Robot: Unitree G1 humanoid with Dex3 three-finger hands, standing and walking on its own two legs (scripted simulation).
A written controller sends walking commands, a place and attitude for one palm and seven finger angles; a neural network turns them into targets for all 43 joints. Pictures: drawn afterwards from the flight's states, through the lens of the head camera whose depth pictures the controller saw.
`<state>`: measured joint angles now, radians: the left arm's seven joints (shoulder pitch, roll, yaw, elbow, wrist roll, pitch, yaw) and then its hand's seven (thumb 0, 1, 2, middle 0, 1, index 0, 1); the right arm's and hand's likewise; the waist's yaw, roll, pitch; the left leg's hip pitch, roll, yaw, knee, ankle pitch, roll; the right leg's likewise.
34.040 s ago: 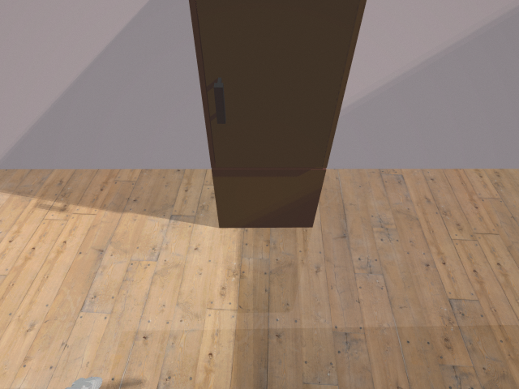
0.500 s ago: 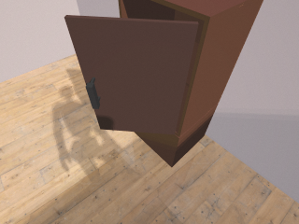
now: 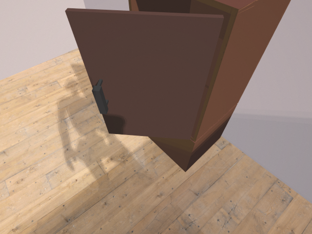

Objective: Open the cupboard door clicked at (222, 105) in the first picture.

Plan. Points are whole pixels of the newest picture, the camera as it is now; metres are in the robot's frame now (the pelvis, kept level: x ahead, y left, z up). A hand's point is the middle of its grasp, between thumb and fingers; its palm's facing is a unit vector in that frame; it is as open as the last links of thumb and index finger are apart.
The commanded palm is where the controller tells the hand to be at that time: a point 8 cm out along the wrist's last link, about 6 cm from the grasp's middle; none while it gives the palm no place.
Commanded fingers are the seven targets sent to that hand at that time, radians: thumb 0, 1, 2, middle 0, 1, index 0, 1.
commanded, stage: shuffle to correct the standing spot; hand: left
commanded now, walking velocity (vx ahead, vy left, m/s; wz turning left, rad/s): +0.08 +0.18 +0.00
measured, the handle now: (102, 96) +0.56 +0.24 -0.04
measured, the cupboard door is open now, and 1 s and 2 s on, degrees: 42 42 42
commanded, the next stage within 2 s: come to a stop and stand still in 0.18 s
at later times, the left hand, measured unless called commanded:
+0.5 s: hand out of the picture +0.04 +0.27 -0.19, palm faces +0.08 -0.97 -0.24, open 7.4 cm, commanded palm none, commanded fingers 0.00 0.90 0.90 -0.20 -0.30 -0.20 -0.30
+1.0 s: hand out of the picture +0.09 +0.22 -0.16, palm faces +0.00 -0.97 -0.22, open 7.3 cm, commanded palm none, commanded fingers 0.00 0.90 0.90 -0.20 -0.30 -0.20 -0.30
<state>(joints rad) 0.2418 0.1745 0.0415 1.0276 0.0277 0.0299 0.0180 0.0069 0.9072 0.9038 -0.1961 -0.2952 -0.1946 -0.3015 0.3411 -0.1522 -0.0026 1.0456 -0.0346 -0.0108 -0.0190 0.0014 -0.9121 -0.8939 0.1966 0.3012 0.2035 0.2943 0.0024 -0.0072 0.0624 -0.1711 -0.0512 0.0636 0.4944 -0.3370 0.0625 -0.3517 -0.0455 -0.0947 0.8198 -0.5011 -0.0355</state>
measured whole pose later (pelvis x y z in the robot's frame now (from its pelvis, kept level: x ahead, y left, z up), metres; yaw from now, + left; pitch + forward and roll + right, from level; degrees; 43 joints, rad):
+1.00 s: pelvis +0.03 +0.04 +0.00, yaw +0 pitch -2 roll +0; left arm 0.25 0.17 0.01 0.97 0.02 0.01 0.04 0.01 0.92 0.90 -0.20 -0.30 -0.20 -0.30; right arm 0.30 -0.18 -0.02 1.00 -0.03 0.02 -0.01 0.00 -0.92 -0.89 0.19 0.30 0.20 0.29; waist -0.03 0.02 0.02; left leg -0.25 0.02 0.05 0.56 -0.27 0.01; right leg -0.21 0.04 -0.10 0.53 -0.29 -0.07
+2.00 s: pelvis +0.04 +0.09 +0.00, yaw +0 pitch +0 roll +1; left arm 0.47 0.18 0.01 0.43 -0.10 0.03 0.08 0.02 0.89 0.90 -0.20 -0.30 -0.20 -0.31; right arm 0.33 -0.18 0.02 0.92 0.03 -0.15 -0.04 0.01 -0.92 -0.89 0.20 0.30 0.21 0.29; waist 0.00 -0.03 0.00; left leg -0.21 -0.07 0.09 0.44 -0.24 0.08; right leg -0.23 -0.04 -0.05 0.54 -0.31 -0.02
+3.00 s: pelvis +0.02 +0.06 -0.08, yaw +1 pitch +16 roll -2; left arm 0.24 0.32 0.33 0.23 -0.37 -0.44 -0.45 0.00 -0.18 0.44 -0.28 -0.99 -0.27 -1.00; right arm 0.26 -0.28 -0.02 0.58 0.04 -0.22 -0.06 0.01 -0.91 -0.89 0.20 0.30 0.20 0.29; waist -0.02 0.02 -0.13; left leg -0.91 0.01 0.03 1.13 -0.49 0.05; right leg -0.86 0.03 -0.12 1.08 -0.50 -0.06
